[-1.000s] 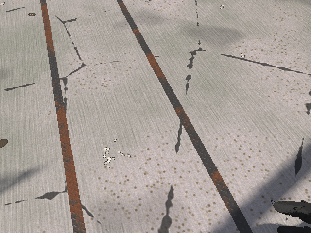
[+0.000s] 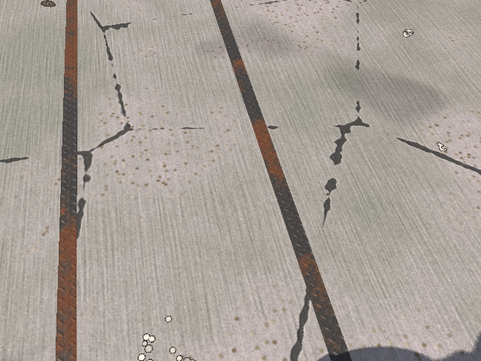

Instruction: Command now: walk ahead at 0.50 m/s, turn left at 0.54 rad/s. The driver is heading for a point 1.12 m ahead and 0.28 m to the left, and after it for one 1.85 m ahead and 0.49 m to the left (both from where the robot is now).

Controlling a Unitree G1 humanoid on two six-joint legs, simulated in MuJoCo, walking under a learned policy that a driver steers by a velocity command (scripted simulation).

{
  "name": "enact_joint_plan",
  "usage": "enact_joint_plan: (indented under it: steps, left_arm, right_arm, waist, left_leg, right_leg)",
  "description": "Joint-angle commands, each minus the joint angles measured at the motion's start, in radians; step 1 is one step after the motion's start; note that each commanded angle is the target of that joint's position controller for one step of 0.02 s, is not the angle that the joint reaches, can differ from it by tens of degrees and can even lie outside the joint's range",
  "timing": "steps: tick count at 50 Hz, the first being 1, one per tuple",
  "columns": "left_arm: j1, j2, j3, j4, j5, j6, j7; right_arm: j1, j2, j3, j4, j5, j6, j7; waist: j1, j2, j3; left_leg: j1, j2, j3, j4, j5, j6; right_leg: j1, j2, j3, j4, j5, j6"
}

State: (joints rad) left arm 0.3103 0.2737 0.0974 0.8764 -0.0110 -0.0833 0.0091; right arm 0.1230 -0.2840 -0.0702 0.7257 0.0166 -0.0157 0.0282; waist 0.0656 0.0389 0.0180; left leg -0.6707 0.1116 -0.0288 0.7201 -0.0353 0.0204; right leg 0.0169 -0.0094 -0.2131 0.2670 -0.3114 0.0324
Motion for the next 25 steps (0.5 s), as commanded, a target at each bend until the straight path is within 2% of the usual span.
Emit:
enact_joint_plan:
  steps: [1,2,3,4,5,6,7,8,9,10,11,14,16,18,22,25]
  left_arm:
    - [-0.047,0.192,0.042,-0.053,-0.02,0.0,0.004]
    - [-0.059,0.208,0.046,-0.055,-0.025,0.006,0.004]
    - [-0.075,0.208,0.043,-0.057,-0.029,0.014,0.003]
    - [-0.046,0.171,0.027,-0.061,-0.015,0.016,0.005]
    - [0.017,0.07,-0.009,-0.119,0.027,0.002,0.001]
    - [-0.007,0.075,-0.021,-0.131,0.014,-0.037,-0.01]
    - [-0.113,0.154,0.0,-0.154,-0.03,-0.053,-0.019]
    - [-0.149,0.136,-0.008,-0.163,-0.029,-0.062,-0.017]
    - [-0.153,0.13,-0.007,-0.151,-0.004,-0.064,-0.006]
    - [-0.141,0.138,0.001,-0.145,0.011,-0.055,0.0]
    - [-0.134,0.137,0.003,-0.144,0.014,-0.041,-0.002]
    - [-0.16,0.102,-0.004,-0.158,0.025,-0.02,-0.003]
    - [-0.239,0.08,-0.014,-0.182,0.026,-0.018,-0.005]
    - [-0.309,0.062,-0.025,-0.2,0.02,-0.021,-0.014]
    - [-0.397,0.082,-0.026,-0.233,0.005,-0.033,-0.032]
    - [-0.386,0.118,-0.015,-0.239,0.003,-0.048,-0.04]
  right_arm:
    - [-0.066,-0.065,-0.011,-0.104,-0.003,-0.006,0.018]
    - [-0.029,-0.084,-0.022,-0.104,-0.006,-0.004,0.02]
    - [0.093,-0.115,-0.044,-0.075,-0.005,-0.003,0.019]
    - [0.276,-0.19,-0.083,-0.021,0.004,0.001,0.007]
    - [0.328,-0.336,-0.114,-0.022,0.015,-0.001,-0.008]
    - [0.336,-0.316,-0.095,-0.066,0.007,-0.02,0.001]
    - [0.317,-0.238,-0.069,-0.058,-0.005,-0.036,0.01]
    - [0.276,-0.203,-0.059,-0.055,-0.003,-0.044,0.009]
    - [0.2,-0.168,-0.048,-0.067,-0.003,-0.046,0.005]
    - [0.145,-0.132,-0.035,-0.084,-0.011,-0.045,0.0]
    - [0.118,-0.124,-0.031,-0.1,-0.018,-0.044,-0.004]
    - [0.135,-0.142,-0.037,-0.097,-0.003,-0.053,-0.022]
    - [0.163,-0.155,-0.042,-0.084,0.002,-0.051,-0.037]
    - [0.187,-0.156,-0.044,-0.073,0.005,-0.045,-0.044]
    - [0.249,-0.161,-0.047,-0.045,0.01,-0.038,-0.043]
    - [0.257,-0.154,-0.047,-0.037,0.01,-0.029,-0.049]
  waist:
    - [-0.032,-0.101,0.046]
    - [-0.062,-0.113,0.017]
    - [-0.135,-0.099,-0.047]
    - [-0.208,-0.047,-0.146]
    - [-0.157,0.233,-0.216]
    - [-0.166,0.216,-0.412]
    - [-0.194,0.106,-0.312]
    - [-0.17,0.08,-0.209]
    - [-0.127,0.017,-0.143]
    - [-0.086,0.026,-0.115]
    - [-0.063,0.039,-0.105]
    - [-0.053,0.008,-0.087]
    - [-0.075,0.006,-0.055]
    - [-0.101,0.036,-0.038]
    - [-0.139,0.055,-0.008]
    - [-0.122,0.073,-0.007]
  left_leg:
    - [0.059,-0.03,0.056,-0.05,-0.116,0.045]
    - [0.132,-0.069,0.095,-0.063,-0.173,0.067]
    - [0.304,-0.125,0.136,-0.119,-0.151,0.097]
    - [0.592,-0.16,0.107,-0.128,-0.106,0.139]
    - [0.918,0.105,-0.416,-0.217,-0.206,0.303]
    - [1.039,0.232,-0.84,-0.415,-0.341,0.412]
    - [1.002,0.213,-0.717,-0.442,-0.323,0.347]
    - [0.88,0.172,-0.577,-0.422,-0.247,0.308]
    - [0.74,0.133,-0.468,-0.414,-0.14,0.274]
    - [0.623,0.099,-0.384,-0.427,-0.015,0.255]
    - [0.556,0.081,-0.357,-0.448,0.045,0.255]
    - [0.499,0.052,-0.285,-0.48,0.165,0.266]
    - [0.481,0.025,-0.246,-0.483,0.162,0.244]
    - [0.457,-0.007,-0.223,-0.478,0.086,0.216]
    - [0.473,0.014,-0.288,-0.451,-0.023,0.195]
    - [0.549,0.041,-0.372,-0.375,-0.031,0.18]
  right_leg:
    - [-0.024,-0.298,0.072,-0.011,0.424,-0.153]
    - [-0.011,-0.293,0.051,0.075,0.59,-0.138]
    - [-0.035,-0.261,0.009,0.253,0.739,-0.112]
    - [-0.174,-0.213,-0.024,0.519,0.712,-0.071]
    - [-0.609,-0.071,-0.018,0.937,0.092,0.008]
    - [-0.758,0.037,0.247,1.094,-0.301,0.003]
    - [-0.862,-0.011,0.298,1.125,-0.222,-0.025]
    - [-0.873,-0.051,0.287,1.063,-0.144,-0.049]
    - [-0.814,-0.089,0.289,0.975,-0.076,-0.052]
    - [-0.725,-0.116,0.293,0.901,-0.029,-0.051]
    - [-0.668,-0.117,0.293,0.869,-0.004,-0.045]
    - [-0.65,-0.091,0.272,0.735,0.087,-0.001]
    - [-0.654,-0.068,0.268,0.577,0.202,0.021]
    - [-0.608,-0.034,0.264,0.42,0.326,0.025]
    - [-0.544,0.004,0.275,0.275,0.396,0.014]
    - [-0.512,0.01,0.295,0.217,0.308,-0.017]
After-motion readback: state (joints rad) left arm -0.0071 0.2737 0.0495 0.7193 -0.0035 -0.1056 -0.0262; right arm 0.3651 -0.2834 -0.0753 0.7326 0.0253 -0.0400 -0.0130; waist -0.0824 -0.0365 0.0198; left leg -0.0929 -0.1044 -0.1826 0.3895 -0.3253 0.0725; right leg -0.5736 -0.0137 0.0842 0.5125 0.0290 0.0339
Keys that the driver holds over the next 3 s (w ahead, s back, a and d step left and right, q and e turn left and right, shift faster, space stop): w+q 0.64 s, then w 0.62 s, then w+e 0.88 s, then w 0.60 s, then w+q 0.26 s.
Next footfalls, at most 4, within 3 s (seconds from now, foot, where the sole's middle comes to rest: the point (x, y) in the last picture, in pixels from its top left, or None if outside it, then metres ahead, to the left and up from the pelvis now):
0.08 left None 0.21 0.14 -0.77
0.58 right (259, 341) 0.52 0.00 -0.77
1.08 left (140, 288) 0.65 0.36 -0.77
1.62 right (189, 190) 1.02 0.26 -0.77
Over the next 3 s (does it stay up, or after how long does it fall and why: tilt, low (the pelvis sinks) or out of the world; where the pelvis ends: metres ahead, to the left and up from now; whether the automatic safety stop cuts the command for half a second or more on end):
stays up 1.56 0.34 0.01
